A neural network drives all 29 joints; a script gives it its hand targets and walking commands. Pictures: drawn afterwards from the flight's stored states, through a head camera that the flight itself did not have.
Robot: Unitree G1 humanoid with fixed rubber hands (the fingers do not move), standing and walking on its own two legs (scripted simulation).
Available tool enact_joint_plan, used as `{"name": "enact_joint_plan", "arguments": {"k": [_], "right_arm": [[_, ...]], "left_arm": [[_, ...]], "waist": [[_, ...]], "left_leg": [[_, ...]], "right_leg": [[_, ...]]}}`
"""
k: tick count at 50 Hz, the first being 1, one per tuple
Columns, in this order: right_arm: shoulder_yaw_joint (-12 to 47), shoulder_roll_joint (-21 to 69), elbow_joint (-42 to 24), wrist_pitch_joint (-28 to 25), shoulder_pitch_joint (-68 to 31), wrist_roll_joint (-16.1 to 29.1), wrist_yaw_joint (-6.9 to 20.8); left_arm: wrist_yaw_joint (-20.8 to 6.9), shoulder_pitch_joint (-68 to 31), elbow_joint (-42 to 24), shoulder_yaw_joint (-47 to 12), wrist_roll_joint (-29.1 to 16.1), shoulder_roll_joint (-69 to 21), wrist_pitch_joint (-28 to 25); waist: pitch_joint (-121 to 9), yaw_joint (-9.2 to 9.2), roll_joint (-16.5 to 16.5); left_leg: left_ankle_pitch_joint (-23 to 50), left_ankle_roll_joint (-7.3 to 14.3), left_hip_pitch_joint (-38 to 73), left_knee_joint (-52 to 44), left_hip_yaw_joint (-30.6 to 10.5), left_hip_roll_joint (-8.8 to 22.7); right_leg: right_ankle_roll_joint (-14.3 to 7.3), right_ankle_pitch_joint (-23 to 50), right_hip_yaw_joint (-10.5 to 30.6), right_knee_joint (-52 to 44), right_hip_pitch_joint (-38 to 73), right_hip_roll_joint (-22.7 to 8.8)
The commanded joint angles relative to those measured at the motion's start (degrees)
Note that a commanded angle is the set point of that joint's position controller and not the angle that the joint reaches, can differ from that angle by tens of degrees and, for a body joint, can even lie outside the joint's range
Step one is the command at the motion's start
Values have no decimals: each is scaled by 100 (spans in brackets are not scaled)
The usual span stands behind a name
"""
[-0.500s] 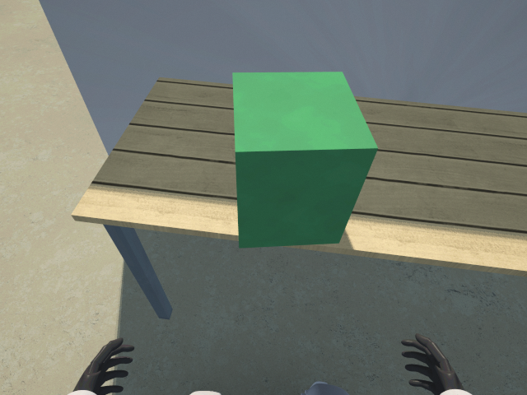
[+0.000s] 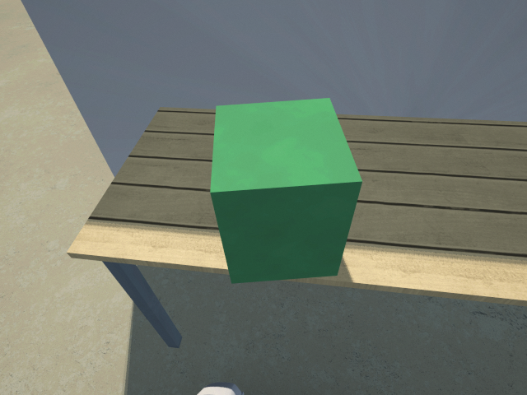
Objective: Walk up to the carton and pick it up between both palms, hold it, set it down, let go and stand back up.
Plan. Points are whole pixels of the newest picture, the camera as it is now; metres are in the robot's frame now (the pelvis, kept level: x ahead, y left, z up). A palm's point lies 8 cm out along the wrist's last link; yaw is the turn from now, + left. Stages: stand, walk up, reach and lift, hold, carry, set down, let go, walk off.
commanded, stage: walk up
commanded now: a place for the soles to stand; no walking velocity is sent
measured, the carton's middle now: (278, 193) +0.44 +0.01 +0.05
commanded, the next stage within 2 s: reach and lift in 1.92 s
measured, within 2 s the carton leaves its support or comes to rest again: neither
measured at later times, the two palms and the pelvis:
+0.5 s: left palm (102, 371) +0.16 +0.29 -0.09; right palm (426, 366) +0.19 -0.22 -0.07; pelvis +0.05 +0.04 +0.01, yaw -3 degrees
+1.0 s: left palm (101, 370) +0.16 +0.29 -0.09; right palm out of the picture +0.15 -0.23 -0.08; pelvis +0.05 +0.04 +0.01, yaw -5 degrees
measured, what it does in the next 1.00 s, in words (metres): steps on the spot: left foot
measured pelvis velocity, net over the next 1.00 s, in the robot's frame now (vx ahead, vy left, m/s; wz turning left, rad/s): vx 0.05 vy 0.04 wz -0.09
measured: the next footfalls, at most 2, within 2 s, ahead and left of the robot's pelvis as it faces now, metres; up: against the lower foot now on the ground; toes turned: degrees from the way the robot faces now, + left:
left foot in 0.16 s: +0.14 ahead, +0.15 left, +0.00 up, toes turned +1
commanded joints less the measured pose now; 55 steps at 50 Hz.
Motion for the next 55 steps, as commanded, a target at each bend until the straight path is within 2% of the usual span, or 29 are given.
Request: {"name": "enact_joint_plan", "arguments": {"k": [1,3,5,6,7,8,9,10,11,12,13,14,15,18,20,26,32,42,50,51,52,55], "right_arm": [[13,-201,-553,-159,88,99,-37],[24,-251,-507,-152,-8,135,-63],[-2,-370,-492,-183,-21,91,-112],[-16,-533,-520,-204,-100,72,-140],[-44,-717,-554,-225,-159,44,-170],[-89,-953,-654,-250,-378,40,-199],[-145,-1200,-722,-204,-689,215,-222],[-147,-1147,-727,-155,-1080,298,-212],[-25,-883,-746,-154,-1223,341,-170],[56,-684,-756,-168,-1159,343,-148],[103,-622,-792,-198,-1065,346,-142],[117,-594,-777,-220,-1013,343,-139],[110,-611,-749,-228,-1052,321,-132],[127,-610,-727,-257,-1033,290,-102],[136,-606,-741,-268,-1035,287,-87],[126,-664,-803,-237,-1199,300,-68],[109,-695,-769,-243,-1229,288,-61],[98,-665,-662,-260,-1174,268,-55],[86,-675,-585,-257,-1061,256,-59],[77,-711,-499,-201,-974,229,-33],[86,-643,-494,-181,-935,231,-23],[82,-665,-483,-167,-906,218,-4]], "left_arm": [[15,-627,-550,241,-144,1113,-54],[-29,-744,-614,213,-200,1092,13],[-79,-726,-623,133,-301,1071,65],[-103,-602,-623,97,-342,1029,87],[-130,-404,-626,50,-409,913,94],[-141,-49,-648,-5,-439,696,107],[-85,362,-509,-17,-424,670,219],[-57,308,-395,49,-334,733,308],[-63,102,-436,75,-296,868,290],[-75,-86,-450,91,-293,963,228],[-91,-231,-475,99,-285,1060,173],[-103,-296,-464,98,-288,1040,141],[-108,-296,-445,69,-299,963,116],[-102,-485,-455,-1,-277,912,58],[-103,-586,-456,-5,-278,914,54],[-143,-763,-448,-3,-323,934,79],[-171,-837,-425,16,-328,939,64],[-184,-830,-375,49,-322,934,34],[-180,-779,-339,61,-314,923,18],[-155,-661,-421,88,-231,922,-26],[-144,-727,-435,109,-229,996,-39],[-129,-769,-485,120,-251,989,-49]], "waist": [[544,-255,-1378],[307,-262,-1481],[-21,-327,-1206],[-138,-324,-927],[-374,-286,-539],[-552,-88,105],[-560,86,334],[-270,160,496],[-60,168,467],[-81,84,369],[-181,25,357],[-209,-6,357],[-241,2,359],[-545,-67,198],[-613,-100,141],[-409,-124,-183],[-280,-135,-356],[-210,-140,-312],[-141,-159,-265],[-163,-150,-97],[-91,-199,-226],[-35,-227,-340]], "left_leg": [[587,-29,401,-1053,-91,336],[1215,-12,971,-1621,106,239],[2365,100,1719,-2483,206,134],[2882,195,1927,-2815,18,193],[3250,343,2132,-2886,-427,532],[3029,574,1898,-3222,-1301,1185],[1982,1188,744,-3701,-2001,1814],[851,1243,51,-3867,-1869,1690],[628,949,-111,-3873,-1497,1352],[966,666,18,-3752,-1122,1037],[1325,507,102,-3620,-910,898],[1475,448,255,-3556,-788,830],[1657,444,513,-3481,-747,829],[2916,500,1010,-3159,-627,856],[3146,518,1103,-3123,-523,844],[2750,465,1092,-3203,-379,789],[2291,420,1073,-3335,-329,753],[1603,381,1079,-3532,-273,728],[1330,364,1082,-3589,-212,737],[1155,398,1127,-3436,-76,607],[1174,384,1132,-3397,-67,578],[1195,395,1246,-3387,-100,626]], "right_leg": [[-919,1407,1399,-2049,-821,-1330],[-792,2098,1041,-1566,-858,-1135],[-525,2398,857,-897,-917,-970],[-321,2261,835,-651,-977,-874],[-122,1733,725,-412,-1041,-699],[81,609,473,-36,-892,-358],[215,-620,465,221,-10,-63],[179,-668,608,132,431,-130],[136,-289,769,-441,476,-225],[128,135,819,-739,490,-319],[98,513,900,-796,512,-402],[94,610,901,-811,421,-404],[102,646,881,-842,282,-388],[95,1131,919,-914,334,-482],[90,1263,907,-934,378,-489],[91,1233,912,-1122,266,-500],[84,1032,945,-1236,192,-493],[68,741,1022,-1309,89,-456],[60,645,1096,-1329,-20,-421],[57,431,1159,-1428,-59,-466],[41,367,1211,-1471,-163,-492],[42,287,1246,-1486,-390,-466]]}}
